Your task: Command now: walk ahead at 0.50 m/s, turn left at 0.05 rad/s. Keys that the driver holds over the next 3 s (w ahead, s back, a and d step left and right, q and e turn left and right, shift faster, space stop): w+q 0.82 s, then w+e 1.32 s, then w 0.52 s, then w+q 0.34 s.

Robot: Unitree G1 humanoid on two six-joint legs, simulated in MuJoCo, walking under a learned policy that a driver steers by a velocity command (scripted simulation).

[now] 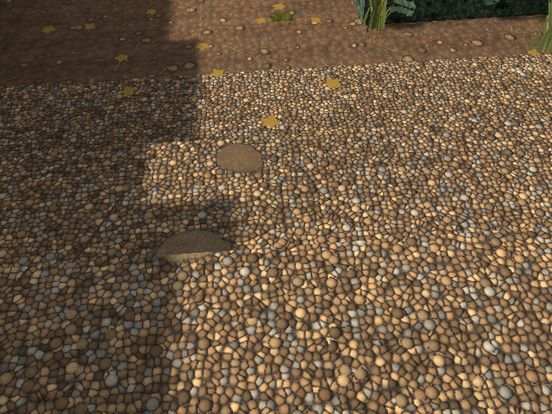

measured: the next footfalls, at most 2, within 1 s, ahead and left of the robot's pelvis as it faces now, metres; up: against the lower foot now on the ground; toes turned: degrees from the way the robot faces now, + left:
left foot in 0.50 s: +0.26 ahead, +0.16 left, +0.00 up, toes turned +17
right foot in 0.84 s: +0.60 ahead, +0.05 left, -0.18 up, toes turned +23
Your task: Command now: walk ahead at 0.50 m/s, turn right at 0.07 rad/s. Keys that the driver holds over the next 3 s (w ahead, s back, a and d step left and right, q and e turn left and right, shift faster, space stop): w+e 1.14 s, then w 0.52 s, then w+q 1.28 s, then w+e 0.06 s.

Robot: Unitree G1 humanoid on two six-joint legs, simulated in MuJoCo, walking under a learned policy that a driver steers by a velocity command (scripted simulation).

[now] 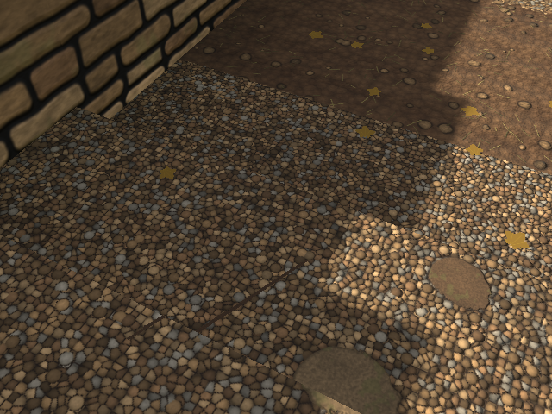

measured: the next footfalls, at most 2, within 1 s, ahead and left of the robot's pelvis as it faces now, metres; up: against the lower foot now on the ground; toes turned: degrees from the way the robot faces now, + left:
left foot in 0.20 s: +0.32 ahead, +0.12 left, +0.00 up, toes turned -4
right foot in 0.70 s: +0.40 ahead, -0.17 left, +0.00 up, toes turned -26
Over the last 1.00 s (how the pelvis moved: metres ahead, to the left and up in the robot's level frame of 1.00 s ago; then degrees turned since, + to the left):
0.55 0.13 -0.17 26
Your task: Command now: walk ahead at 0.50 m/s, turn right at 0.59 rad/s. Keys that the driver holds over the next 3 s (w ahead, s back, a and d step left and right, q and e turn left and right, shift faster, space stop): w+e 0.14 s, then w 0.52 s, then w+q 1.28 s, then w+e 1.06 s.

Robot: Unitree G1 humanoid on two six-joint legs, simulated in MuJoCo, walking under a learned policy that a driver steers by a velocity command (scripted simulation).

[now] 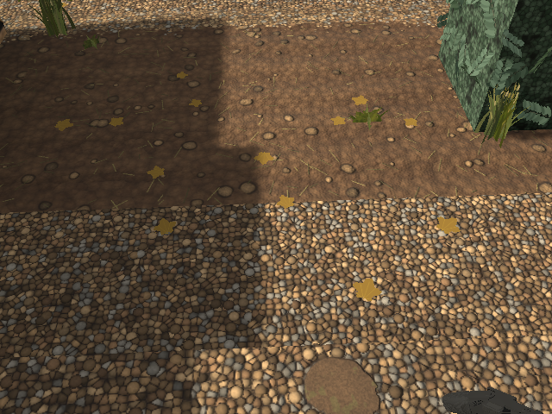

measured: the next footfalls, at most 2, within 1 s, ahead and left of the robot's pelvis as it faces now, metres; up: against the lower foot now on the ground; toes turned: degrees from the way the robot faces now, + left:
left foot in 0.14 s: +0.21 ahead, +0.15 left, -0.18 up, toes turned -2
right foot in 0.58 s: +0.51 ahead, -0.12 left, -0.18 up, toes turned -13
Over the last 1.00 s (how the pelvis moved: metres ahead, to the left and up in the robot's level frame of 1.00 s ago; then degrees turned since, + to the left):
0.49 -0.11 -0.03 -33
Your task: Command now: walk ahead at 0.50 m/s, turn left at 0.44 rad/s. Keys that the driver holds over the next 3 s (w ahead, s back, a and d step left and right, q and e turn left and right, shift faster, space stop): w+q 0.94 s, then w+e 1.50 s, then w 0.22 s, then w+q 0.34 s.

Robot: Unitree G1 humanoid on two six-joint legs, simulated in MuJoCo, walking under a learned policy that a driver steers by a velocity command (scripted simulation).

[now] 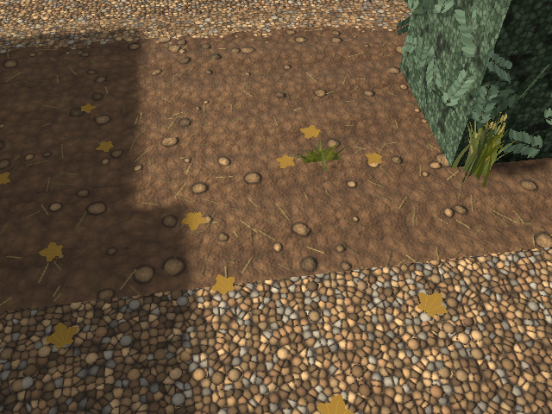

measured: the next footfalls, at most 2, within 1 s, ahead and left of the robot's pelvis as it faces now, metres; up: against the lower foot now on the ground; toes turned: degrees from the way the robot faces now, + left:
left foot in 0.08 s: +0.13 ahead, +0.12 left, +0.00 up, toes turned +6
right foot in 0.50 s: +0.47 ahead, -0.04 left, -0.18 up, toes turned +17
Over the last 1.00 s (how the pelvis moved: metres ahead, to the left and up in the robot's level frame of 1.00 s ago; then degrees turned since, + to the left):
0.57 -0.03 -0.15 -4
